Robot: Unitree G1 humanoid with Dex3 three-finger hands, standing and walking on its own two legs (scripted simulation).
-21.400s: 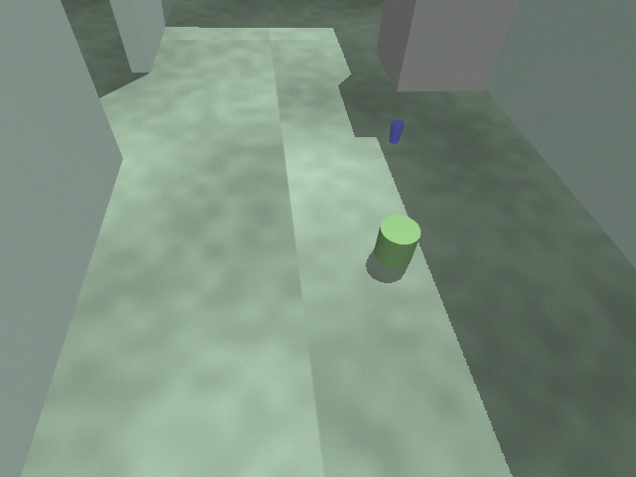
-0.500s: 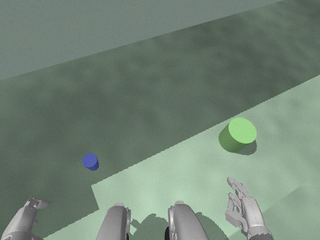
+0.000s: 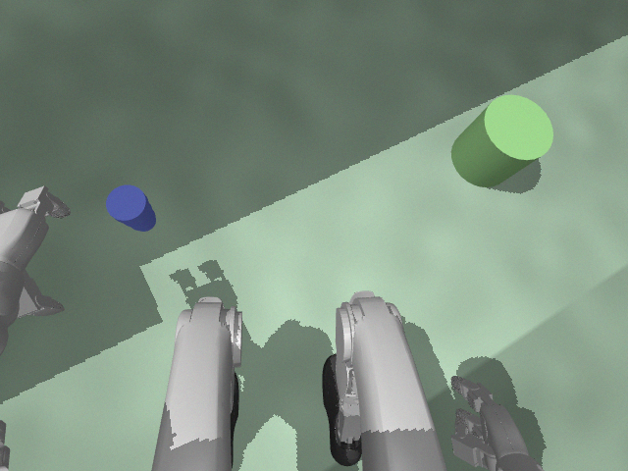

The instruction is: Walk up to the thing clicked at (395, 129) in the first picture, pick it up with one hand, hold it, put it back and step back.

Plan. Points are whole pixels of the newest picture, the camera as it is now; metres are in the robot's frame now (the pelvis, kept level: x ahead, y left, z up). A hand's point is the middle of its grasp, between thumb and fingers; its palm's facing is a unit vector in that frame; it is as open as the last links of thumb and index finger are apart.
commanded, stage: rise first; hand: left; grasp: from above
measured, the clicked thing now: (135, 212) +0.52 +0.31 -0.38
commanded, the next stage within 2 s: approach in 1.22 s
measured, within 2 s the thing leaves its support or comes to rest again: neither
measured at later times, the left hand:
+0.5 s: hand (72, 235) +0.43 +0.34 -0.21, palm faces -0.46 -0.07 -0.88, open 13.8 cm
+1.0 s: hand (89, 223) +0.46 +0.34 -0.26, palm faces -0.46 -0.05 -0.89, open 13.7 cm
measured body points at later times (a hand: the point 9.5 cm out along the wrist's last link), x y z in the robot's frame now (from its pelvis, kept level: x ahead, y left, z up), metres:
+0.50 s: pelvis +0.00 +0.01 -0.07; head +0.23 +0.07 +0.31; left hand +0.45 +0.34 -0.16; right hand +0.07 -0.27 -0.18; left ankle +0.08 +0.13 -0.40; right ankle +0.10 -0.12 -0.40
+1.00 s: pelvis +0.00 +0.01 -0.09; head +0.25 +0.07 +0.27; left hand +0.48 +0.34 -0.20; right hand +0.05 -0.27 -0.20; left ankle +0.08 +0.13 -0.40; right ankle +0.10 -0.12 -0.40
